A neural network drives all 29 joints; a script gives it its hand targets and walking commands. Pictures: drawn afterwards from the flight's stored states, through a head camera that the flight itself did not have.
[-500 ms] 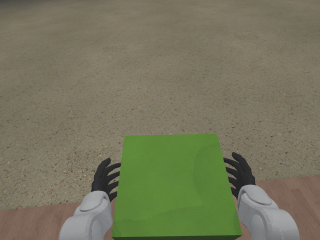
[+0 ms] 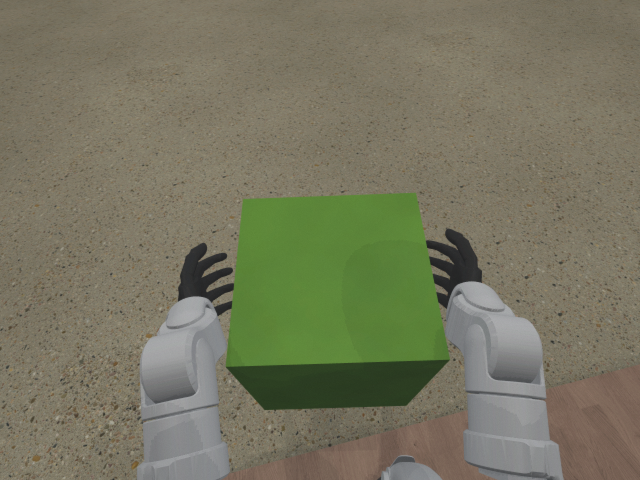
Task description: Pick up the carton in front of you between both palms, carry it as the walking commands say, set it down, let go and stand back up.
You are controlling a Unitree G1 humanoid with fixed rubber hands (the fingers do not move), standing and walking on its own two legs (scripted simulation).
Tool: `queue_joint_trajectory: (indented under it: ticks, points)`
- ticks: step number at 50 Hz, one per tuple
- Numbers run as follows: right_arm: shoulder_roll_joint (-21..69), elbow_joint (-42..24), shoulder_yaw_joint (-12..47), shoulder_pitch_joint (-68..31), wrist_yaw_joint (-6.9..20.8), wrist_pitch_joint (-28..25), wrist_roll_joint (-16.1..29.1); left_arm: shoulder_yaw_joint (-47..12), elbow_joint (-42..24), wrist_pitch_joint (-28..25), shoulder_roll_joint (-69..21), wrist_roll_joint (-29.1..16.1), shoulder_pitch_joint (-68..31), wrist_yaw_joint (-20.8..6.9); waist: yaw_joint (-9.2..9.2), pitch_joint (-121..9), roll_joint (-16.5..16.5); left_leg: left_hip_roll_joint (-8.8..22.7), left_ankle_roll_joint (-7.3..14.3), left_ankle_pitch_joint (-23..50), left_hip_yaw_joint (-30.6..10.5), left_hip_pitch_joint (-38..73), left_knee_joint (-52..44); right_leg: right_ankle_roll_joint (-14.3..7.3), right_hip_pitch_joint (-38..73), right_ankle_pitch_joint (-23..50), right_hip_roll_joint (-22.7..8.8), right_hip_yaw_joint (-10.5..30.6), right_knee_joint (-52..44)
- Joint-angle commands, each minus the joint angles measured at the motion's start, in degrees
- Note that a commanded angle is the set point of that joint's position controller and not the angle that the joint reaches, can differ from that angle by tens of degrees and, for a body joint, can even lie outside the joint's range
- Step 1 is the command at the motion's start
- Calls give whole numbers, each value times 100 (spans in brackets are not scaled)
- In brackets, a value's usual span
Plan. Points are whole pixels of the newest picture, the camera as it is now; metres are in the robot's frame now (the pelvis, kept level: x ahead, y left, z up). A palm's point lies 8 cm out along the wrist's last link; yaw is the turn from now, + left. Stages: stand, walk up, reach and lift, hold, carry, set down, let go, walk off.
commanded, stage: carry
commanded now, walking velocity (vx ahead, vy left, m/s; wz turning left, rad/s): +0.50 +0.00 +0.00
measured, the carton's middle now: (332, 312) +0.34 -0.01 +0.02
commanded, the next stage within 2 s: none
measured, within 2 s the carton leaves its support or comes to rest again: neither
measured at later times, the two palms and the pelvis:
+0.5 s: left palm (232, 145) +0.65 +0.14 +0.08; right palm (402, 132) +0.67 -0.17 +0.07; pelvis +0.34 -0.03 -0.01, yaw +0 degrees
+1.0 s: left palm (241, 107) +1.00 +0.17 -0.04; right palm (361, 101) +0.98 -0.14 -0.03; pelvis +0.68 +0.02 -0.07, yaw +0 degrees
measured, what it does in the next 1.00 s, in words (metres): goes down: right foot, then left foot 0.07 m lower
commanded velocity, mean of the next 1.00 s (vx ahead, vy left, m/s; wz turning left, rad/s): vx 0.50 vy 0.00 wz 0.00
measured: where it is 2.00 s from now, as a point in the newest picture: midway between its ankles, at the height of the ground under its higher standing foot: (303, 223)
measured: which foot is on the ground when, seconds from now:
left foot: down 0.00-0.14, up 0.16-0.60, down 0.62-1.00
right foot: up 0.00-0.10, down 0.12-0.66, up 0.68-1.00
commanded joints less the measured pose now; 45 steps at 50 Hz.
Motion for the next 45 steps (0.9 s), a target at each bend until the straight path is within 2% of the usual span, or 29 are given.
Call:
queue_joint_trajectory:
  ticks: [1,3,5,6,7,8,9,10,11,12,14,17,20,22,24,26,28,29,30,31,32,33,34,35,36,37,38,40,45]
  points:
    - [3700,-282,3301,-3071,-103,-123,920,-3302,-148,-182,-3759,-837,-3349,50,-146,-1180,737,1231,669,2743,-778,1187,-282,-107,111,304,289,-332,-705]
    - [3638,-276,3253,-3215,-161,-73,954,-3197,-181,-127,-3632,-877,-3468,66,-63,-1180,814,1247,516,3286,-712,1347,15,-228,488,198,378,-421,-1132]
    - [3602,-304,3244,-3315,-193,19,977,-3063,-118,-51,-3498,-874,-3335,66,294,-1705,634,979,171,4137,-186,1105,1286,-270,2091,234,744,-745,-1694]
    - [3567,-328,3252,-3392,-209,72,1001,-2996,-91,-15,-3435,-858,-3237,63,509,-2271,241,785,24,3191,-134,388,2383,-339,3468,48,315,-183,-1563]
    - [3611,-386,3267,-3418,-220,130,1062,-2893,-98,13,-3252,-796,-3276,108,535,-3002,-966,198,-144,1565,-274,-1250,4081,-986,5029,-302,-1173,2349,-1507]
    - [3604,-513,3217,-3431,-215,166,1062,-2972,-62,33,-3388,-890,-3284,131,689,-2964,-2017,-547,-178,-1120,-723,-2848,5224,-1487,5740,88,-1657,3936,-2167]
    - [3713,-568,3258,-3661,-224,187,1122,-3040,-240,51,-3503,-1007,-3318,91,669,-2747,-1674,-228,-5,-1123,-1215,-3383,5828,-1460,5775,746,-1584,3443,-1972]
    - [3840,-628,3238,-3681,-213,197,1136,-3192,-428,55,-3701,-1130,-3423,33,722,-2598,-925,-42,60,-857,-1332,-3503,5673,-1351,5469,1555,-1434,2919,-1828]
    - [3972,-607,3187,-3630,-189,202,1098,-3330,-646,55,-3899,-1216,-3626,-33,672,-2445,-405,142,63,-564,-1319,-3477,5260,-1182,5152,2020,-1338,2445,-1803]
    - [4060,-604,3152,-3516,-160,196,1024,-3468,-820,46,-4071,-1291,-3740,-96,632,-2410,-292,264,23,-354,-1320,-3365,4831,-1038,4937,2128,-1230,2138,-1875]
    - [4115,-721,3185,-3304,-111,158,897,-3718,-1106,1,-4265,-1440,-3791,-196,598,-2534,-460,307,-76,-237,-1240,-3105,4147,-936,4875,2271,-1129,1776,-1935]
    - [4060,-847,3262,-3036,-90,106,777,-3938,-1260,-30,-4225,-1494,-3574,-269,618,-2374,-528,191,-176,-176,-930,-3227,3174,-1065,4811,2628,-995,1382,-1974]
    - [3956,-923,3339,-2826,-82,97,731,-4012,-1218,-36,-4097,-1483,-3322,-291,617,-2281,-693,193,-138,960,-730,-3265,2771,-975,4850,3260,-837,938,-1775]
    - [3857,-886,3365,-2728,-75,124,705,-3953,-1063,-7,-3991,-1373,-3123,-277,824,-2071,-622,180,-134,2064,-703,-3710,1999,-834,5258,2996,-548,797,-1597]
    - [3730,-837,3311,-2667,-58,163,664,-3891,-851,21,-3909,-1244,-2881,-240,917,-1710,-395,85,-176,2972,-606,-3189,664,-651,4939,2131,-251,541,-1618]
    - [3625,-743,3200,-2607,-32,214,601,-3826,-630,46,-3855,-1102,-2842,-188,934,-1401,-509,68,-25,3620,-514,-2409,178,-617,4323,1653,-290,495,-1556]
    - [3519,-560,3061,-2606,-15,262,527,-3783,-349,86,-3881,-985,-2862,-150,802,-1220,-625,155,126,3556,-519,-1989,231,-598,4058,1547,-392,514,-1217]
    - [3465,-440,2979,-2560,-11,277,492,-3772,-217,105,-3932,-947,-2897,-135,600,-1246,-573,120,160,3262,-449,-1545,219,-543,3963,1898,-366,516,-858]
    - [3423,-285,2884,-2430,-14,280,449,-3761,-117,125,-3986,-922,-2965,-125,232,-1430,-413,36,158,3014,-280,-721,90,-393,3818,2356,-234,299,-97]
    - [3351,-137,2783,-2284,-16,280,393,-3740,-31,133,-3994,-883,-3065,-114,-75,-1729,-97,26,25,2607,-118,379,79,-222,3345,1917,-25,-60,1103]
    - [3272,-22,2686,-2267,-23,284,352,-3672,55,137,-3980,-857,-3143,-91,-49,-1973,711,637,-123,3607,-664,1588,998,-54,2068,-215,234,-156,2468]
    - [3258,178,2659,-2288,-67,272,388,-3613,216,173,-4052,-884,-2997,-70,237,-2124,1631,1649,299,4806,-2465,2431,1523,51,697,-2689,627,232,3395]
    - [3363,252,2697,-2378,-118,249,416,-3481,248,152,-4040,-838,-2797,-42,-115,-2578,1948,2341,1323,2648,-4064,2967,712,154,-421,-2676,855,394,4455]
    - [3717,254,2819,-2436,-86,190,541,-3387,247,98,-4120,-803,-3076,2,-133,-2241,1214,2134,1245,1588,-4373,2505,76,51,-795,-2456,620,582,4216]
    - [4047,3,3032,-2905,-15,74,745,-3319,224,16,-4419,-745,-3265,15,-157,-2131,650,1999,1255,1944,-4144,2027,4,24,-639,-2115,518,558,4074]
    - [4374,-153,3250,-3273,68,-27,928,-3299,245,-90,-4643,-717,-3319,-13,-94,-2105,389,1926,1151,2509,-3762,1711,70,33,-522,-1866,360,603,3784]
    - [4656,-216,3441,-3496,157,-143,1089,-3289,290,-201,-4787,-698,-3356,-53,-47,-2167,304,1817,1038,2591,-3388,1403,34,40,-293,-1768,275,618,3496]
    - [4923,-288,3684,-3572,271,-371,1247,-3328,324,-410,-4917,-607,-3246,-116,24,-2277,496,1533,786,2779,-2726,1183,47,59,-154,-1252,223,535,2990]
    - [4915,-136,3890,-2900,320,-736,1231,-3457,349,-796,-4897,-479,-2617,-146,-108,-2213,594,1261,745,4043,-1979,1789,143,92,-784,-703,234,166,1703]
